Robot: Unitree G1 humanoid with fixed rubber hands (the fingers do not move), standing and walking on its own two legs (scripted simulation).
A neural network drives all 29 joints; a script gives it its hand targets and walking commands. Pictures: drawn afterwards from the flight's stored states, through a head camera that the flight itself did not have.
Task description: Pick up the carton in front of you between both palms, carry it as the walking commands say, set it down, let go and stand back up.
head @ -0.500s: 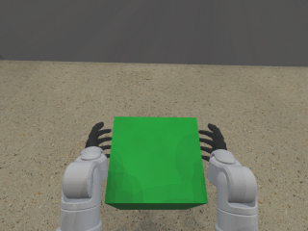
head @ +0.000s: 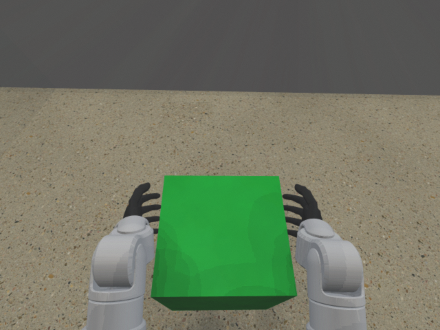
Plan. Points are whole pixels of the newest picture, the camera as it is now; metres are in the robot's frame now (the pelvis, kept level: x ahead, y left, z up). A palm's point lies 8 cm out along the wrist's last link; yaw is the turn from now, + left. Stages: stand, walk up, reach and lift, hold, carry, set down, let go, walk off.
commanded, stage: carry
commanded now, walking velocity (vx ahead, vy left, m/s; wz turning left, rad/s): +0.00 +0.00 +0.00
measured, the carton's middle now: (220, 249) +0.28 +0.00 -0.03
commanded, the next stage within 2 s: hold in 0.96 s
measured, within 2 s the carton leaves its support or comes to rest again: neither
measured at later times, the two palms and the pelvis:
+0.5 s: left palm (139, 256) +0.23 +0.14 +0.04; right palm (310, 257) +0.23 -0.15 +0.04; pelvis -0.04 +0.00 +0.00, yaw +0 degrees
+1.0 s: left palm (142, 261) +0.23 +0.14 +0.04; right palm (316, 262) +0.23 -0.16 +0.04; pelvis -0.06 -0.01 +0.00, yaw -1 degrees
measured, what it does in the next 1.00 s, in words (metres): shifts its weight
